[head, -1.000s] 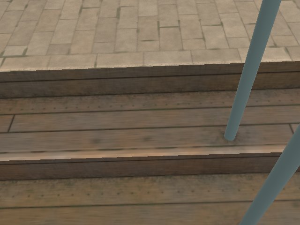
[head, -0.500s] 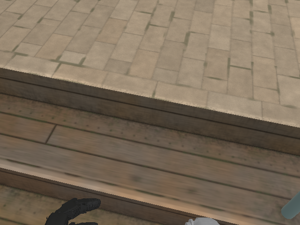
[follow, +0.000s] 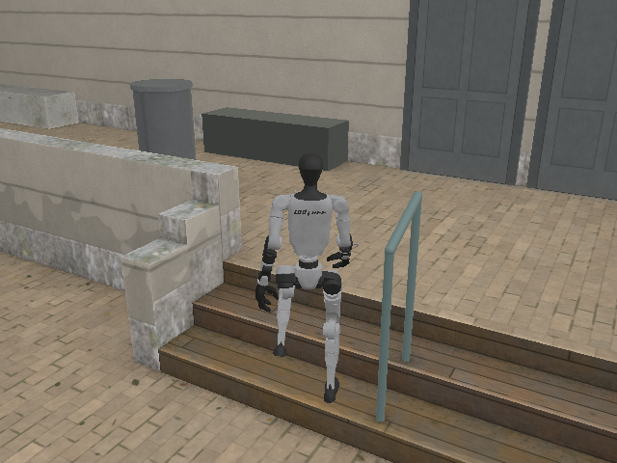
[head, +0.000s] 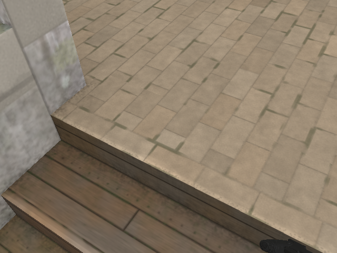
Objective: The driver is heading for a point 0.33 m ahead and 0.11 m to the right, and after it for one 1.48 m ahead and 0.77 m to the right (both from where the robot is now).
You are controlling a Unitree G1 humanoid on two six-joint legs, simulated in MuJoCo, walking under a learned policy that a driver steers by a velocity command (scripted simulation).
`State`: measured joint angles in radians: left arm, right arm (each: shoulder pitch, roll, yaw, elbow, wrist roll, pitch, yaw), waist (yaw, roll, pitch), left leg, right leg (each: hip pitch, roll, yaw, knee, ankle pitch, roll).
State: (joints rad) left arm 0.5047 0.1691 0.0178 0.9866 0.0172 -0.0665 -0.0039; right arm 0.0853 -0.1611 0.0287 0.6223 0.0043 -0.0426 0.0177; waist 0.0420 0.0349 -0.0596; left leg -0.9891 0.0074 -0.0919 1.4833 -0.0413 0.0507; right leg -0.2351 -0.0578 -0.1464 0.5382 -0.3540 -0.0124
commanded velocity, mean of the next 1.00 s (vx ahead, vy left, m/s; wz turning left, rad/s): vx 0.50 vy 0.00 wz -0.39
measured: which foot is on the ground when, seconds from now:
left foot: up 0.00-0.18, down 0.20-0.62, up 0.64-1.00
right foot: down 0.00-0.20, up 0.22-0.58, down 0.60-1.00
